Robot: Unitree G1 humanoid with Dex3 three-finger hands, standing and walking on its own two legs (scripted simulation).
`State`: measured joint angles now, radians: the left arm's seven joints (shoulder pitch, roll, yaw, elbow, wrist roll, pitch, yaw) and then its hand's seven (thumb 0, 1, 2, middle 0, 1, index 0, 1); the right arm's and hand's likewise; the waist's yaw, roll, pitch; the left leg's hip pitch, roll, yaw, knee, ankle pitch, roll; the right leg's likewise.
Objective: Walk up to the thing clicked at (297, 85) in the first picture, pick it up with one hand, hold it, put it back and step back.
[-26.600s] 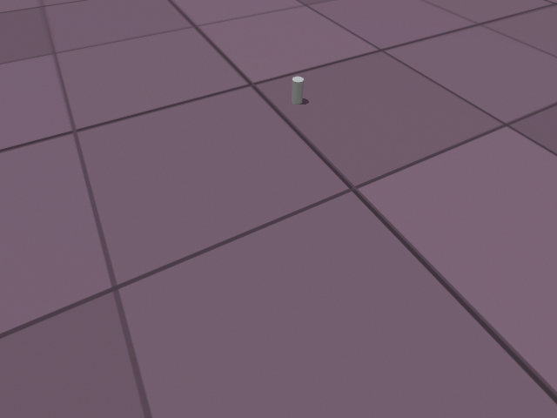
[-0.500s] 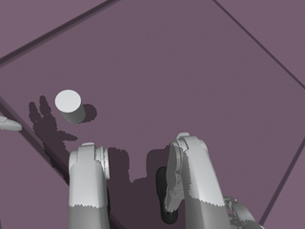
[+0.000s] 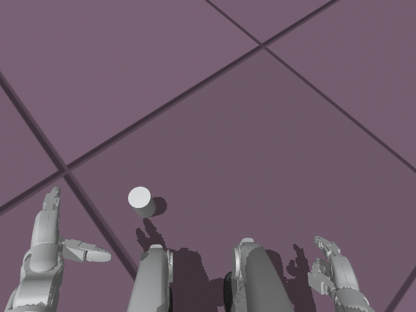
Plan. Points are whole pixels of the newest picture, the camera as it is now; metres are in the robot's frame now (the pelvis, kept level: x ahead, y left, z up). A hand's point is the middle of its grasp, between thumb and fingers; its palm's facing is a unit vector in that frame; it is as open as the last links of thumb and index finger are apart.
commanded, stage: home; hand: left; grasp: from the side
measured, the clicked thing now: (143, 203) +0.45 +0.20 -0.51
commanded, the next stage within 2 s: none
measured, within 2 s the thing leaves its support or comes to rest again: neither
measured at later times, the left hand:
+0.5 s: hand (62, 269) +0.21 +0.20 +0.07, palm faces +0.13 -0.94 -0.32, open 17.3 cm
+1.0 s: hand (65, 275) +0.20 +0.19 +0.08, palm faces +0.13 -0.95 -0.29, open 17.4 cm
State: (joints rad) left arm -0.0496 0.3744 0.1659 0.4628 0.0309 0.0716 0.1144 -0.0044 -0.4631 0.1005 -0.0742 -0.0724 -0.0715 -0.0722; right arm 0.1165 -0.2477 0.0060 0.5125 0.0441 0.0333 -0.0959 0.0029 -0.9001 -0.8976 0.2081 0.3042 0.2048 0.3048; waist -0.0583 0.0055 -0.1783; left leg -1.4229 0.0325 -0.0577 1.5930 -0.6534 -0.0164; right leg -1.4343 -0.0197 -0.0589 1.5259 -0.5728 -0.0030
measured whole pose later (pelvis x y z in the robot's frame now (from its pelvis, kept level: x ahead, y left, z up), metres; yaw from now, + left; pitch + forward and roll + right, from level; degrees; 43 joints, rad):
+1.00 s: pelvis +0.04 +0.00 +0.14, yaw +2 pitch +7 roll -2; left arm 0.46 0.22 -0.02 0.01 -0.01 0.27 0.15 -0.01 -0.53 0.06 -0.06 -0.06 -0.06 -0.06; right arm 0.29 -0.20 0.04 0.51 0.02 -0.12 -0.19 0.01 -0.90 -0.90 0.21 0.30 0.21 0.30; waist -0.03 0.03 -0.11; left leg -0.59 0.04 -0.04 0.95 -0.48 -0.02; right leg -0.59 -0.01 -0.07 0.89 -0.42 0.00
